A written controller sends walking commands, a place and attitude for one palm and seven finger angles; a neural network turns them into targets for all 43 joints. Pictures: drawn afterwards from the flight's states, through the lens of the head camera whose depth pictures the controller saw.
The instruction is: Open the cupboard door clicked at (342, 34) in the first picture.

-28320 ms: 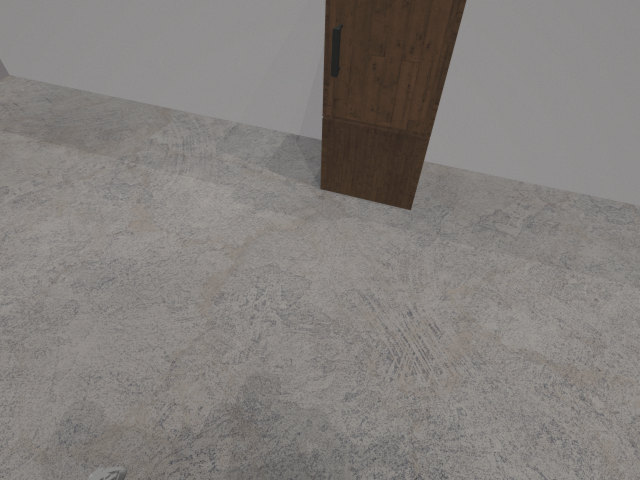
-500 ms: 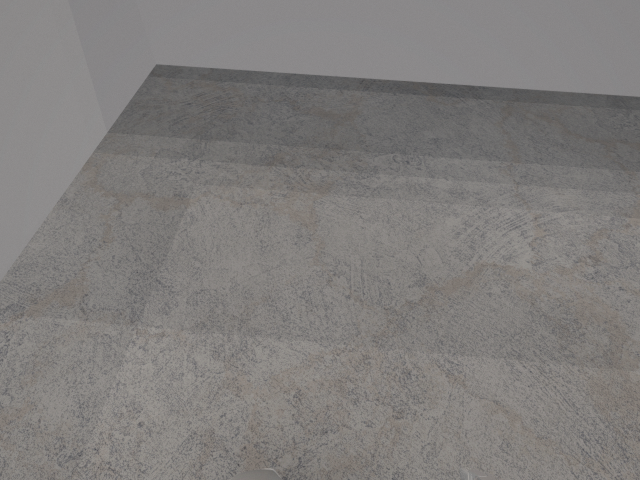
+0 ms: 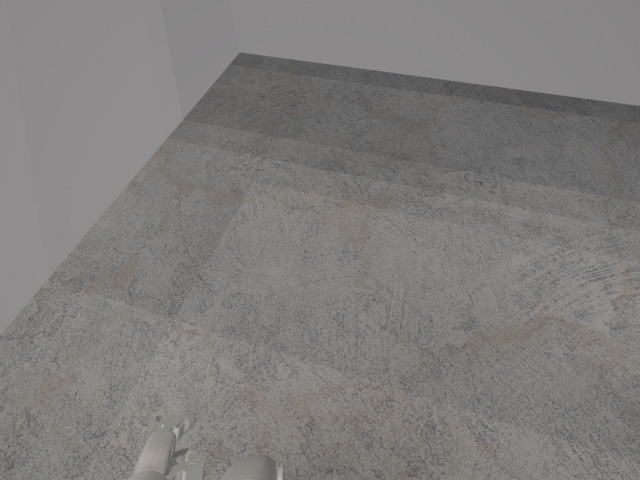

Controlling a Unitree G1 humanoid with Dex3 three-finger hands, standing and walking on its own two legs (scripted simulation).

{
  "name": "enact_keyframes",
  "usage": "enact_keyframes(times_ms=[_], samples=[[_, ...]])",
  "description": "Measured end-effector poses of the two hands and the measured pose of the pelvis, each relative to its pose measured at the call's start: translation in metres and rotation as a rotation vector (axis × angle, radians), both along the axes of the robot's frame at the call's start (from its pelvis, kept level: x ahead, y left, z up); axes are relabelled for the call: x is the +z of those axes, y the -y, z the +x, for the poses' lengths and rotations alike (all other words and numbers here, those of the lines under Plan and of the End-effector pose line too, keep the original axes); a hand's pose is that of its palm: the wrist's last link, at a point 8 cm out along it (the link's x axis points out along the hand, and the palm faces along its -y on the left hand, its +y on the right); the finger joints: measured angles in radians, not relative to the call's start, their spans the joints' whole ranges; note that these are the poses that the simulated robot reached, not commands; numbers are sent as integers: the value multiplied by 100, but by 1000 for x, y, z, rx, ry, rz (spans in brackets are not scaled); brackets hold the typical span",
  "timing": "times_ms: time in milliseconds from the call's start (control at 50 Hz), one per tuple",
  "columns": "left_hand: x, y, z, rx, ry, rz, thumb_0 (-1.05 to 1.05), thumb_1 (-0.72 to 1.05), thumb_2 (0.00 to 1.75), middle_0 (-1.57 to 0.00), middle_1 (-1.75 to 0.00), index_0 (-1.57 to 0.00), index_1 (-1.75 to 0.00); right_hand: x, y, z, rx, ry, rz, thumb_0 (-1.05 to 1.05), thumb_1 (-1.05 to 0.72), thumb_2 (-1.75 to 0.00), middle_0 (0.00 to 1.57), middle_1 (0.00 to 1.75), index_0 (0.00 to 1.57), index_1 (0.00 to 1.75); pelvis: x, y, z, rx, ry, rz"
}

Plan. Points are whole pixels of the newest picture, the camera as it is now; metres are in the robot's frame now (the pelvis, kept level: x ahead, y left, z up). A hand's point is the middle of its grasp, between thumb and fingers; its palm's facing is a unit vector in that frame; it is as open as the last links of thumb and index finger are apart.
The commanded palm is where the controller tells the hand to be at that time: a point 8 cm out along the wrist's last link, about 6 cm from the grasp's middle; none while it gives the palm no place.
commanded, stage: turn to face it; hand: left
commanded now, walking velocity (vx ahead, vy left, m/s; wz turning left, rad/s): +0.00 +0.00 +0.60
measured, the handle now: out of the picture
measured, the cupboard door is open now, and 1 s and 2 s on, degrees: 45 45 45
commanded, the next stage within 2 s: none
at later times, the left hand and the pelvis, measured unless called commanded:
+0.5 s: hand out of the picture +0.03 +0.23 -0.16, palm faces +0.35 -0.89 -0.31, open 7.4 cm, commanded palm none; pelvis +0.04 -0.01 +0.00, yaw +19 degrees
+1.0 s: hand out of the picture +0.00 +0.13 -0.17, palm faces +0.63 -0.74 -0.24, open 7.3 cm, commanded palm none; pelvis +0.06 -0.07 +0.00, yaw +39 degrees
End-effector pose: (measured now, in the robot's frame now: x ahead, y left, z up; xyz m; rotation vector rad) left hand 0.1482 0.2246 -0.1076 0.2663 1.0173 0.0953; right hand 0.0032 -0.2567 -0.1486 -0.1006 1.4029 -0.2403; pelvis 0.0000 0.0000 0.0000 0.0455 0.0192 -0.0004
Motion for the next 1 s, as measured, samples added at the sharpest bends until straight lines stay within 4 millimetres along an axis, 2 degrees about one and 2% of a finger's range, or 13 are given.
enact_keyframes(times_ms=[80,140,240,300,380,440,520,600,660,740,800,900,1000], samples=[[-6,8,-29,87,-51,-37,1,91,90,-20,-30,-20,-30,14,17,73,110,111,-30,1,-92,-90,20,30,19,30,5,8,9,69,1,6],[-12,1,-55,181,-83,-47,0,92,90,-20,-30,-20,-30,23,17,124,201,180,-48,0,-92,-90,19,30,19,30,4,11,14,118,1,1],[-30,-24,-105,306,-168,-39,-1,92,90,-20,-30,-20,-30,32,-8,197,356,279,-61,0,-92,-90,19,30,19,30,-5,6,21,192,1,-14],[-46,-42,-135,369,-230,-35,0,91,90,-20,-30,-20,-30,30,-28,227,431,350,-66,0,-91,-90,19,30,19,30,-18,-1,25,230,-3,-27],[-42,-54,-153,438,-280,-8,1,91,90,-20,-30,-20,-30,31,-44,232,488,344,-54,0,-91,-90,20,30,20,30,-15,1,28,271,3,-31],[-31,-54,-152,468,-259,0,1,91,90,-20,-29,-19,-30,27,-46,225,508,292,-33,0,-91,-90,20,30,20,30,-8,5,32,298,2,-35],[-19,-43,-142,489,-221,9,1,91,90,-20,-29,-19,-30,18,-41,216,520,225,6,0,-91,-90,20,30,20,30,-4,16,38,335,0,-37],[-14,-23,-126,502,-175,22,1,91,90,-20,-29,-19,-30,1,-24,212,521,166,40,0,-91,-90,20,30,20,30,-8,36,47,382,-2,-32],[-13,-2,-120,514,-136,38,1,91,90,-20,-29,-20,-30,-14,-8,217,524,134,55,1,-91,-90,20,30,20,30,-15,51,53,424,-1,-22],[-7,29,-124,563,-138,9,1,90,90,-20,-30,-20,-30,-9,4,230,556,99,48,1,-91,-90,20,30,20,30,-6,62,58,487,11,-3],[-7,49,-129,601,-151,-29,1,90,90,-20,-30,-20,-30,0,5,242,589,95,46,1,-91,-90,20,30,20,30,1,68,63,532,6,8],[-11,60,-149,697,-142,-53,0,93,90,-20,-30,-20,-30,11,-8,265,685,98,34,1,-91,-90,20,30,20,30,4,73,66,614,0,8],[-25,62,-187,795,-166,-82,0,92,90,-20,-30,-20,-30,16,-45,292,803,153,27,1,-91,-90,20,30,20,30,-2,69,62,688,3,-8]])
